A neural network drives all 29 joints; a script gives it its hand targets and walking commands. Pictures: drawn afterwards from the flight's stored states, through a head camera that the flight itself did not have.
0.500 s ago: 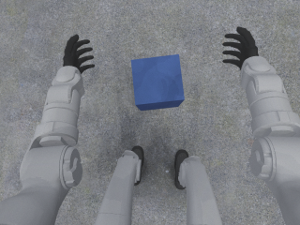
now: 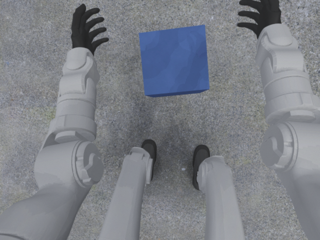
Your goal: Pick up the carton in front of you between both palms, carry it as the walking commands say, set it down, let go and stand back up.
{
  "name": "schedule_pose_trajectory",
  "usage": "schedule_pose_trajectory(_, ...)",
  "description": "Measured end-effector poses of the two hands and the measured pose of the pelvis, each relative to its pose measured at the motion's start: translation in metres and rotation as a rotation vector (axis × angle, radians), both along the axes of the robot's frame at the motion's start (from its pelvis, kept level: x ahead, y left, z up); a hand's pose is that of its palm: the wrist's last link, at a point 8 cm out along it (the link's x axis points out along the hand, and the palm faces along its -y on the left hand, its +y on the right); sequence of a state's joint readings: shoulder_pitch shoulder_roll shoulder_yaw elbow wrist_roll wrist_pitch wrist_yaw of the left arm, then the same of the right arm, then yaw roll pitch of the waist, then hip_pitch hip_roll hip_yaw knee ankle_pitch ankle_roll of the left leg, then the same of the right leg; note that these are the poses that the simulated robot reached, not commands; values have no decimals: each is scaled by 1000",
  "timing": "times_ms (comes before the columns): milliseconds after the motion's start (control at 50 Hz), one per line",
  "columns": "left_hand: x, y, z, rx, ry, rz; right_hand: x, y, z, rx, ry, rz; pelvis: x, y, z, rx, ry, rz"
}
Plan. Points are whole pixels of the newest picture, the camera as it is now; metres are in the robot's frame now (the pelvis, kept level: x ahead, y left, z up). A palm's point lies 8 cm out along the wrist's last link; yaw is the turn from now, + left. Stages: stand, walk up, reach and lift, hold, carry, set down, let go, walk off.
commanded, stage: reach and lift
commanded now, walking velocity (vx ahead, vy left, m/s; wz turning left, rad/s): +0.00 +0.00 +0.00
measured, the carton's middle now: (174, 67) +0.52 +0.04 -0.48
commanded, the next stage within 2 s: none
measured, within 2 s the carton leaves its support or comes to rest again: leaves its support in 1.56 s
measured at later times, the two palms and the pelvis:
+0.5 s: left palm (118, 67) +0.49 +0.22 -0.36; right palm (231, 56) +0.55 -0.14 -0.37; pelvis -0.05 +0.00 -0.20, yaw +1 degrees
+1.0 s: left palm (126, 65) +0.51 +0.21 -0.41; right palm (224, 61) +0.54 -0.13 -0.42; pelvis -0.04 +0.00 -0.24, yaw +1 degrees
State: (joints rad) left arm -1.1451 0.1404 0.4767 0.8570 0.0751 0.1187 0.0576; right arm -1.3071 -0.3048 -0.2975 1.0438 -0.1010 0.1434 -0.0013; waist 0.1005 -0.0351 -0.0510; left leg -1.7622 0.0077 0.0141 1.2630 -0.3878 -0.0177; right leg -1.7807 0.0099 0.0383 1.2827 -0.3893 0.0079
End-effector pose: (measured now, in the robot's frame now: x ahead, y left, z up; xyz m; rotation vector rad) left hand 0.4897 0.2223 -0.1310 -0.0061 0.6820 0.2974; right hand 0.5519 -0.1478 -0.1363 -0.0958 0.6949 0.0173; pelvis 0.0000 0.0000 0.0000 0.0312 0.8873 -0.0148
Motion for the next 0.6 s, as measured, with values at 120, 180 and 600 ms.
schedule_pose_trajectory(120,-2,1,-64,-10,4,-2,-2,-10,-61,-24,-9,-21,-13,1,-57,5,21,0)
schedule_pose_trajectory(180,-2,1,-95,6,7,-11,-1,-13,-93,-8,-19,-37,-22,2,-88,3,1,0)
schedule_pose_trajectory(600,0,-8,-262,-4,57,-30,-4,7,-257,-11,11,-12,-50,1,-221,2,-203,18)
